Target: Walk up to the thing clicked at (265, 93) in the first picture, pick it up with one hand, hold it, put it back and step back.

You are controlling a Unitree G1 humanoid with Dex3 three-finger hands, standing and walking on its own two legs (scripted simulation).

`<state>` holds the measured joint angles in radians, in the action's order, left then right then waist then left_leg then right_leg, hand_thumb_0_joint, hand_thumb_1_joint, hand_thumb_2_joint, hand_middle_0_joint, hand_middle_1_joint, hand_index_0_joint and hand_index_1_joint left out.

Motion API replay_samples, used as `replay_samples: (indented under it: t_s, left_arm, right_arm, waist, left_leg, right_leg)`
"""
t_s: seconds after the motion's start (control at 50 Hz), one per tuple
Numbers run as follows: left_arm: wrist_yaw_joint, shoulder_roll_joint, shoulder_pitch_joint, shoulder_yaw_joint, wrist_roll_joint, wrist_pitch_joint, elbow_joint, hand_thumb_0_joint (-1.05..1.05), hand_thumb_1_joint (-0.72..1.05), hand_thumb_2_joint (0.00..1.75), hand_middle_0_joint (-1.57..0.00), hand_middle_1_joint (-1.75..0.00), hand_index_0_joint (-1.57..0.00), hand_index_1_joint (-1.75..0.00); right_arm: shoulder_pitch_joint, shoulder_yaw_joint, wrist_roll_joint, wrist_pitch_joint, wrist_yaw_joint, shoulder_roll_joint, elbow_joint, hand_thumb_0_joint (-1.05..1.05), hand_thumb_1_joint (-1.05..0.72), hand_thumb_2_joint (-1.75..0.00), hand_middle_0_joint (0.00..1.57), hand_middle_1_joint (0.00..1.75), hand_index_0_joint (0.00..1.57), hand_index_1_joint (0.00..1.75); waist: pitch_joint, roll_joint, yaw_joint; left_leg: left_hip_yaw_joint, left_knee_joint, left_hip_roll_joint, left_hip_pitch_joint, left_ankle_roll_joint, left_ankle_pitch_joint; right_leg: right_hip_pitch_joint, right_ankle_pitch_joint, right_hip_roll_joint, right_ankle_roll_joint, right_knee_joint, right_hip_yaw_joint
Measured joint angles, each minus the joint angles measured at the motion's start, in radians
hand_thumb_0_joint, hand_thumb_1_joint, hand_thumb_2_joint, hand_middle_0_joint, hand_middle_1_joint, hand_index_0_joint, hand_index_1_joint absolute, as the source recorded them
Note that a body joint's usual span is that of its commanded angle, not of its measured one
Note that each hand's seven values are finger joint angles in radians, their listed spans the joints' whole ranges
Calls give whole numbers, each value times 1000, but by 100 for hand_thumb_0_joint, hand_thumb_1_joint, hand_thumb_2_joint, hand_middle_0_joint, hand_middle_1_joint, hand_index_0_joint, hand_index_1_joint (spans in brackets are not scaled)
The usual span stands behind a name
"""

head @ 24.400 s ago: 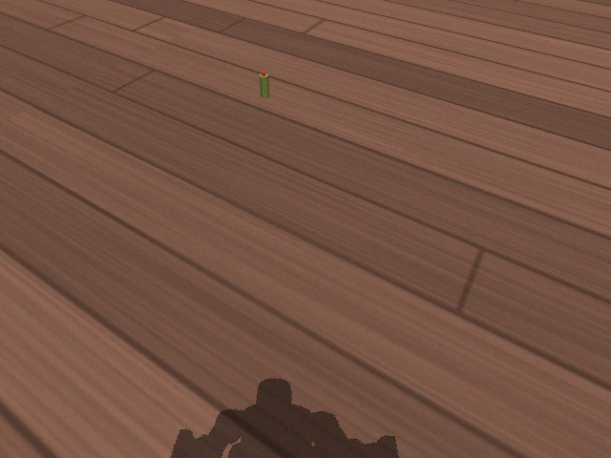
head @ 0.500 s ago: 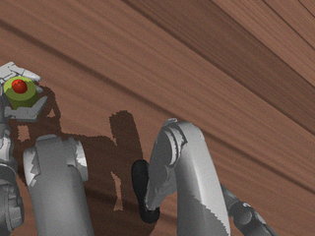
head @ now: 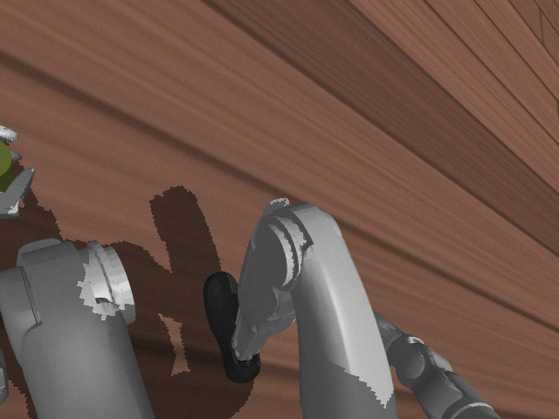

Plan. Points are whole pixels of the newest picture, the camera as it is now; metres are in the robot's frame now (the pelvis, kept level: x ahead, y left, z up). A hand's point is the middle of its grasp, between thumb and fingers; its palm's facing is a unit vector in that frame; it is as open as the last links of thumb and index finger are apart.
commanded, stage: lower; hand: left
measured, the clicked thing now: out of the picture +0.42 +0.24 -0.18
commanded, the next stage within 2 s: loosen in 0.78 s
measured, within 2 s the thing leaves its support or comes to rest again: rests again in 1.90 s
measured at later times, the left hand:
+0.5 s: hand out of the picture +0.42 +0.23 -0.18, palm faces +0.15 -0.99 +0.00, open 7.5 cm
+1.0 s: hand out of the picture +0.42 +0.23 -0.19, palm faces +0.16 -0.99 +0.01, open 7.5 cm
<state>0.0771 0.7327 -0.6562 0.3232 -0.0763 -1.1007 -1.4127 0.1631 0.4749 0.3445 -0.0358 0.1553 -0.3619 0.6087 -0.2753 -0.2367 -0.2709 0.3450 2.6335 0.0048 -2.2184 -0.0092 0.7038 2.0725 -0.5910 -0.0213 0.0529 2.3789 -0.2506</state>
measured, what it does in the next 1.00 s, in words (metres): stands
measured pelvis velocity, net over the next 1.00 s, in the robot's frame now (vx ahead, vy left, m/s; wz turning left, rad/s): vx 0.00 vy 0.01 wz -0.04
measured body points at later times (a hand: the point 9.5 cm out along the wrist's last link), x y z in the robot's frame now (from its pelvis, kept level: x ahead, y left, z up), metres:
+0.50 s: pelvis +0.00 +0.00 +0.00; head +0.23 +0.19 +0.33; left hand +0.41 +0.28 -0.18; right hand +0.16 -0.24 -0.04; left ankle +0.08 +0.12 -0.26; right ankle +0.14 -0.12 -0.26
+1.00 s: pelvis +0.00 +0.01 +0.00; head +0.23 +0.20 +0.32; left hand +0.40 +0.28 -0.19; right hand +0.16 -0.24 -0.03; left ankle +0.08 +0.12 -0.26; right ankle +0.14 -0.12 -0.26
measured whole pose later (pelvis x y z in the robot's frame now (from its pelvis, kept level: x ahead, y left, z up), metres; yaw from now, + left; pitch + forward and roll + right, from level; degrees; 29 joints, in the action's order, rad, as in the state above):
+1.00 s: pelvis +0.00 +0.01 +0.00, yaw -2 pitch +11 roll -19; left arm 0.02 0.80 -0.61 0.36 -0.09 -1.18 -1.46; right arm 0.20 0.55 0.38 -0.04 0.16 -0.37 0.57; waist -0.33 -0.30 -0.27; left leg 0.41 2.67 0.02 -2.19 0.00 0.72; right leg 2.04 -0.57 -0.06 0.07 2.37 -0.29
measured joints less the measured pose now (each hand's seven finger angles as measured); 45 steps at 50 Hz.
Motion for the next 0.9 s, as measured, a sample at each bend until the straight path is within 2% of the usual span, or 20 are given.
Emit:
replay_samples:
  t_s: [0.34, 0.9]
  left_arm:
    - [-32, 45, 15, 14, -3, -34, -26, -1, -7, 110, -90, -107, -85, -108]
    - [-51, 70, 42, 35, -13, -72, -48, -1, -7, 110, -89, -107, -85, -108]
  right_arm:
    - [10, 42, 17, 1, 2, -8, -22, 0, -90, -90, 21, 30, 21, 30]
    - [41, 72, 34, -2, 1, -10, -36, 0, -89, -90, 21, 30, 21, 30]
  waist:
    - [-27, -25, -8]
    - [-55, -55, -4]
  left_leg:
    - [31, 14, 4, 9, 3, 7]
    - [56, 35, 12, 22, 5, 15]
  right_leg:
    - [-16, 10, -15, 10, -12, -21]
    - [-27, 22, -33, 17, -12, -36]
